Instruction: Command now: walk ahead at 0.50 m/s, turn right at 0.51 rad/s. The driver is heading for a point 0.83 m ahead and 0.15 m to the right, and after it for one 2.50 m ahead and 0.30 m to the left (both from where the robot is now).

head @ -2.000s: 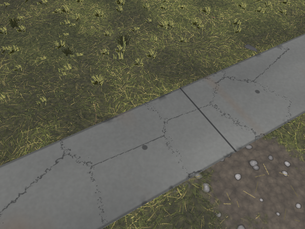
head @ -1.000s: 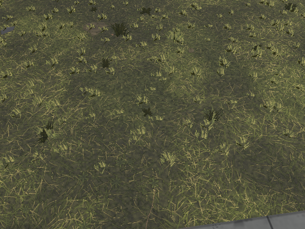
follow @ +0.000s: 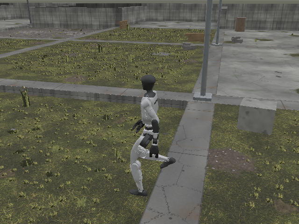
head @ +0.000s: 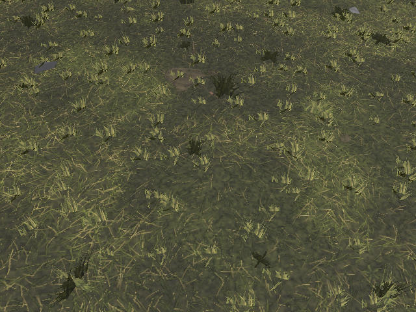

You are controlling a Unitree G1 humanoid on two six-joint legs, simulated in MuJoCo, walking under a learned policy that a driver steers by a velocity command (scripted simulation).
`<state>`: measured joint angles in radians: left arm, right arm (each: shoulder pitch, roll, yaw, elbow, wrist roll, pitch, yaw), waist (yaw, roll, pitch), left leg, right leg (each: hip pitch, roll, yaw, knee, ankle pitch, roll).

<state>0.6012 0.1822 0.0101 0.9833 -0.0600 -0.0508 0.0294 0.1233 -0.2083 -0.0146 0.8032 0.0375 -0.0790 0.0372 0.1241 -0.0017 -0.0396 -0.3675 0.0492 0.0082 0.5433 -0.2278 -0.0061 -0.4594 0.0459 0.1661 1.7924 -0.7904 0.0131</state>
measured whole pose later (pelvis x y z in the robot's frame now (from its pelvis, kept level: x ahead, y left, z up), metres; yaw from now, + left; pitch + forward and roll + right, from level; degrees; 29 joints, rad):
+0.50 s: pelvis +0.26 -0.06 -0.02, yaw -19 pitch +3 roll +0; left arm 0.06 0.24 0.06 0.64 -0.01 -0.03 -0.03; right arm 0.31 -0.26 -0.06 0.90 0.02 -0.11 0.00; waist -0.05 0.00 0.03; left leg -0.33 0.06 0.00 1.27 -0.42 -0.02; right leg -0.49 0.08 -0.03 0.64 -0.20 -0.11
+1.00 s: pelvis +0.56 -0.11 -0.01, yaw -17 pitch +3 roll +0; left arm 0.30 0.27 0.07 0.80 -0.01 -0.08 0.00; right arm 0.12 -0.26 -0.06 0.73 0.02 -0.09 0.04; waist 0.02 -0.01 0.02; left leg -0.46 -0.08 0.00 0.56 -0.16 0.09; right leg -0.27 0.05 0.05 1.07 -0.43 -0.03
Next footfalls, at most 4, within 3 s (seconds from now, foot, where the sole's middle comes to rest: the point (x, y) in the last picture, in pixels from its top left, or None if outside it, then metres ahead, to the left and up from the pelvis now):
0.40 right None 0.35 -0.16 -0.77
0.92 left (258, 267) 0.69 -0.07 -0.77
1.36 right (316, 225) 0.89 -0.28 -0.77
1.80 left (248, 241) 0.79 -0.03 -0.77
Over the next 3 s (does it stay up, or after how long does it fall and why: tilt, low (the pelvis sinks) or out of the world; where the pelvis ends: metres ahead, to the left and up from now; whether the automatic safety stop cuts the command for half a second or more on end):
stays up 0.76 -0.20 -0.01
